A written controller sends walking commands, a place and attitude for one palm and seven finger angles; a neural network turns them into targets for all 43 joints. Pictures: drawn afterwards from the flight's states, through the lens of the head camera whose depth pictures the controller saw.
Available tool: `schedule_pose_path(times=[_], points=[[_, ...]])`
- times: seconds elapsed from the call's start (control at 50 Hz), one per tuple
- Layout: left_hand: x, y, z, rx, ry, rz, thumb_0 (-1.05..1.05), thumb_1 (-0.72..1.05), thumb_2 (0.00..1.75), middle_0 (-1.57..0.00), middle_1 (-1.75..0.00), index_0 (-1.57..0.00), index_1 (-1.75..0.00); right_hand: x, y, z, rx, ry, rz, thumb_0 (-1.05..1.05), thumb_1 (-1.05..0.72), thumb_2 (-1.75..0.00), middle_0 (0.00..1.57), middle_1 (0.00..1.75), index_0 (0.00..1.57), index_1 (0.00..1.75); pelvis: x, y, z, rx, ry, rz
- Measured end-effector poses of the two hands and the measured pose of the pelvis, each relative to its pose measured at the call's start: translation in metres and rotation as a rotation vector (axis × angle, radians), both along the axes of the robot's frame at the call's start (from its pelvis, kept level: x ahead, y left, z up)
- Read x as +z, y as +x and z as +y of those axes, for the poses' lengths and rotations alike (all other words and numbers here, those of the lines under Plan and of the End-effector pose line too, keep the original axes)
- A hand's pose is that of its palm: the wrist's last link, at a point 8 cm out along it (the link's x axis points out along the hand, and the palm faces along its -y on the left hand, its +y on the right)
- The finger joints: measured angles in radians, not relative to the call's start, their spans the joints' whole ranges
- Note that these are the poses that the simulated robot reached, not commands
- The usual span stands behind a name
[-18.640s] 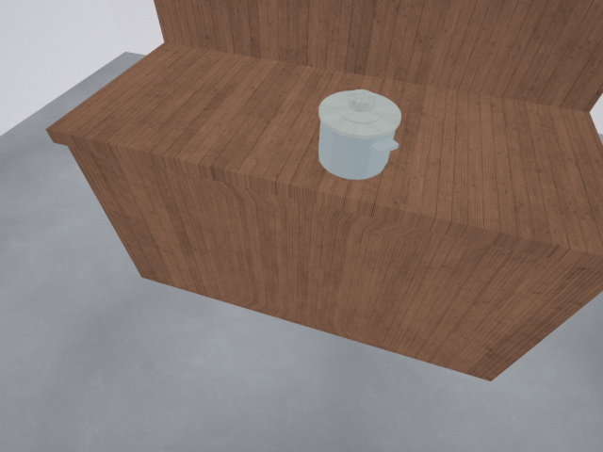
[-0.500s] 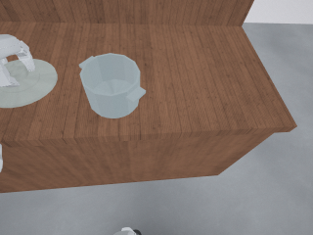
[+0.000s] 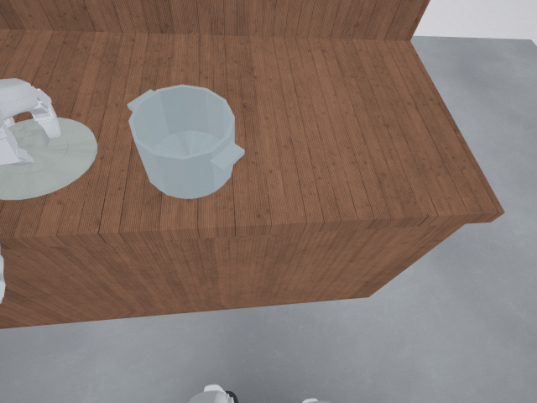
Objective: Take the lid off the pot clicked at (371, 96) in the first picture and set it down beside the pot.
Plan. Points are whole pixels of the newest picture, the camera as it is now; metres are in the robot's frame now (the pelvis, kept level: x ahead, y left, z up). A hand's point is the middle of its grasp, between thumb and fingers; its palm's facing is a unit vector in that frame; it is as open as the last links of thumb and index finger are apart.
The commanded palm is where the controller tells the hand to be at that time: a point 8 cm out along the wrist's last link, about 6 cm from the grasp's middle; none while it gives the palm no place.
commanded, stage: lower the lid onto the table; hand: left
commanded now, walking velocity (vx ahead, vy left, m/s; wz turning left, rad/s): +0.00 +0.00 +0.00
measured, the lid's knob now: (25, 139) +0.49 +0.34 +0.07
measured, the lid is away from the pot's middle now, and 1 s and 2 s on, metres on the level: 0.23 0.24 0.24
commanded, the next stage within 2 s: open the fingers wide in 1.56 s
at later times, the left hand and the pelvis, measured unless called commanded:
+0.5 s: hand (26, 151) +0.47 +0.34 +0.06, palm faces -0.52 -0.14 -0.84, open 8.3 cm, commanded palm +0.54 +0.34 +0.13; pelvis +0.00 -0.01 -0.01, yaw -1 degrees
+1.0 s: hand (29, 163) +0.47 +0.35 +0.04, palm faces -0.52 -0.14 -0.85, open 8.3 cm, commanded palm +0.55 +0.34 +0.10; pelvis -0.01 +0.00 -0.03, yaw -1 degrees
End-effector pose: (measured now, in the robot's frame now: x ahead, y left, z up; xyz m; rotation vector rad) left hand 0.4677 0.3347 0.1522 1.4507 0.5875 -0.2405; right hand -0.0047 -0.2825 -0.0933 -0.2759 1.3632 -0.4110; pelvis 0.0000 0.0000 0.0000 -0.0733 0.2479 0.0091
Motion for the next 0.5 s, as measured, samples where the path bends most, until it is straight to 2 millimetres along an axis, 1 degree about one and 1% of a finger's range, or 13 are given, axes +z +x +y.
schedule_pose_path(times=[0.08, 0.2, 0.3, 0.5], points=[[-0.008, 0.002, -0.002, -0.008, 0.013, 0.013, 0.01, 0.18, 0.87, -0.54, -0.91, -0.56, -0.92, -0.001, -0.003, -0.002, -0.007, -0.008, 0.005, 0.0, -0.9, -0.89, 0.21, 0.3, 0.21, 0.3, -0.001, 0.0, -0.001, -0.004, -0.001, 0.007], [-0.011, 0.007, -0.007, -0.017, -0.002, -0.002, 0.01, 0.18, 0.87, -0.54, -0.91, -0.56, -0.92, -0.003, -0.007, -0.002, -0.019, -0.011, 0.019, 0.0, -0.9, -0.89, 0.21, 0.3, 0.21, 0.3, -0.003, 0.002, -0.003, -0.01, 0.0, 0.017], [-0.015, 0.012, -0.004, 0.013, -0.006, -0.002, 0.01, 0.18, 0.87, -0.54, -0.91, -0.56, -0.92, -0.003, -0.01, -0.003, -0.036, -0.01, 0.025, 0.0, -0.9, -0.89, 0.21, 0.3, 0.21, 0.3, -0.005, 0.003, -0.005, -0.014, 0.001, 0.027], [-0.034, 0.014, 0.005, 0.032, 0.005, 0.034, 0.01, 0.19, 0.87, -0.54, -0.91, -0.56, -0.92, -0.007, -0.018, -0.004, -0.054, -0.021, 0.072, 0.0, -0.9, -0.89, 0.21, 0.3, 0.21, 0.3, -0.011, 0.003, -0.007, -0.018, -0.007, 0.059]])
